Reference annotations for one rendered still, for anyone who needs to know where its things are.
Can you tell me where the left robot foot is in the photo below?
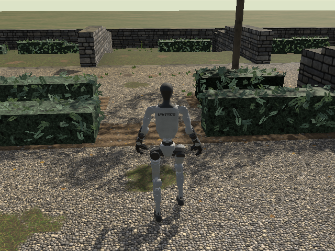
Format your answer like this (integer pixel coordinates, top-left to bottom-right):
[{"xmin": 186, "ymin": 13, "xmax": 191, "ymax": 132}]
[{"xmin": 154, "ymin": 208, "xmax": 162, "ymax": 222}]

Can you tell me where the robot right upper arm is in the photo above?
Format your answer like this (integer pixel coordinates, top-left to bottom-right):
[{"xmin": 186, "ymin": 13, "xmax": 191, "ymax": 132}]
[{"xmin": 178, "ymin": 105, "xmax": 194, "ymax": 134}]

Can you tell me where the robot left upper arm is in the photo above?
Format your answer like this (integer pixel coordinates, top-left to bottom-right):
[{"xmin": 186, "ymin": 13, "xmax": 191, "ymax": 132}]
[{"xmin": 140, "ymin": 106, "xmax": 156, "ymax": 134}]

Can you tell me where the left robot hand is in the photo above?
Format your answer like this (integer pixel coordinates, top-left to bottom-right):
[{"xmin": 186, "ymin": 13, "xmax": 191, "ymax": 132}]
[{"xmin": 136, "ymin": 144, "xmax": 148, "ymax": 154}]

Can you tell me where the right robot hand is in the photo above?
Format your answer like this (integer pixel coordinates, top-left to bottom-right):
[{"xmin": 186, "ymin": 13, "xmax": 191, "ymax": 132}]
[{"xmin": 191, "ymin": 143, "xmax": 203, "ymax": 156}]

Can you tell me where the robot right forearm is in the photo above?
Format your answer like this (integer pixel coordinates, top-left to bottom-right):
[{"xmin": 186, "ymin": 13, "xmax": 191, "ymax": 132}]
[{"xmin": 189, "ymin": 126, "xmax": 200, "ymax": 146}]

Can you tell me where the right robot shin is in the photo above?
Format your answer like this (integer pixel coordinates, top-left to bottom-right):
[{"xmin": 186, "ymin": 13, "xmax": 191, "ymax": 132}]
[{"xmin": 176, "ymin": 164, "xmax": 184, "ymax": 199}]

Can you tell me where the robot left forearm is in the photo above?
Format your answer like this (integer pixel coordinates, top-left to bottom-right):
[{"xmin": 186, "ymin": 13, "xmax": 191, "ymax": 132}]
[{"xmin": 136, "ymin": 126, "xmax": 146, "ymax": 145}]

